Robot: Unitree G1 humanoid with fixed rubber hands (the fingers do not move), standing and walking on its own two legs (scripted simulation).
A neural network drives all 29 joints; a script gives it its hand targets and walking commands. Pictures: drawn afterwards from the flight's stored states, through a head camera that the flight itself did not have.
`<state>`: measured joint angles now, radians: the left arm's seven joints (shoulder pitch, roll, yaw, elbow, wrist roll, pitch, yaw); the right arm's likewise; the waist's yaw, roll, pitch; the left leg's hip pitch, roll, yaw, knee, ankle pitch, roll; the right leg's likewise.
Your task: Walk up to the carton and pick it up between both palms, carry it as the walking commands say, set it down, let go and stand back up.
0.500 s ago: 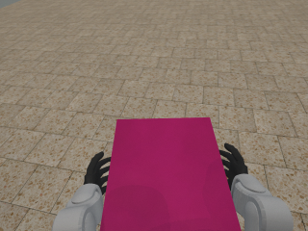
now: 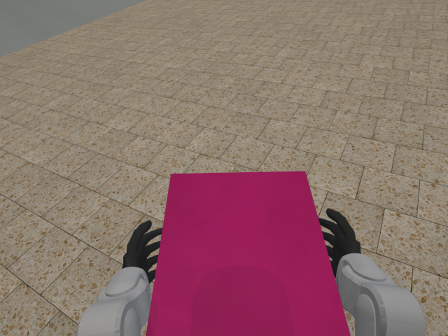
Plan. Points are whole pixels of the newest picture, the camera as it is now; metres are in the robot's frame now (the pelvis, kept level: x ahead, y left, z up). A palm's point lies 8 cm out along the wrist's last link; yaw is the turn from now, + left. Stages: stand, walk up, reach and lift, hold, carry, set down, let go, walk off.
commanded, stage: carry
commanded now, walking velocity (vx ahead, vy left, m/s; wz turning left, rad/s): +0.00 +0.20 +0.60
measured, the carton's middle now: (239, 276) +0.25 +0.00 +0.02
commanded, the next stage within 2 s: none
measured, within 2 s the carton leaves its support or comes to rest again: neither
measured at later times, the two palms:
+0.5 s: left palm (31, 250) +0.28 +0.35 +0.10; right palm (210, 210) +0.33 +0.04 +0.10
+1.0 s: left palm (84, 165) +0.46 +0.32 +0.12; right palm (225, 139) +0.53 +0.02 +0.10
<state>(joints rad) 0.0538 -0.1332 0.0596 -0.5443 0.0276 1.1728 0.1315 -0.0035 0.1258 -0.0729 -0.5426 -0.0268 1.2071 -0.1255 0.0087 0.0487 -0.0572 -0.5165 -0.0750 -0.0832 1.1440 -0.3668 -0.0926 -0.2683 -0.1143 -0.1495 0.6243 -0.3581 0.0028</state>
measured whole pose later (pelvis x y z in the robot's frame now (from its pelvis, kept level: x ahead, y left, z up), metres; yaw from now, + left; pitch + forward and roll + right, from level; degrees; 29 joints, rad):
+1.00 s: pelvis +0.27 +0.12 +0.02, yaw +12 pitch +0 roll +2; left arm 0.04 -0.13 0.06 -0.53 0.03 1.19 0.13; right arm 0.00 0.13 -0.08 -0.53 -0.02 1.20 -0.13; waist 0.01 0.05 -0.07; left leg -0.39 -0.02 -0.02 1.01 -0.37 0.05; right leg -0.18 -0.02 -0.16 0.42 -0.25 -0.07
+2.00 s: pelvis +0.87 +0.20 +0.02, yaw +17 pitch +0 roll +5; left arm 0.02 -0.13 0.09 -0.48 0.03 1.19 0.13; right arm 0.00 0.13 -0.07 -0.47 -0.04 1.19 -0.13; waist 0.01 0.00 -0.08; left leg -0.53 0.01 0.02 1.08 -0.21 -0.01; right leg -0.11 -0.02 -0.17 0.33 -0.23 -0.12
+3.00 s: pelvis +1.53 +0.36 +0.02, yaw +20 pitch +1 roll +6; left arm 0.02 -0.13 0.10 -0.50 0.01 1.16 0.12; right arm -0.02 0.13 -0.06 -0.49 -0.03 1.17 -0.14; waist 0.01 0.00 -0.08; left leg -0.54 0.03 0.06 1.05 -0.22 -0.04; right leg -0.03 -0.06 -0.12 0.30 -0.30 -0.06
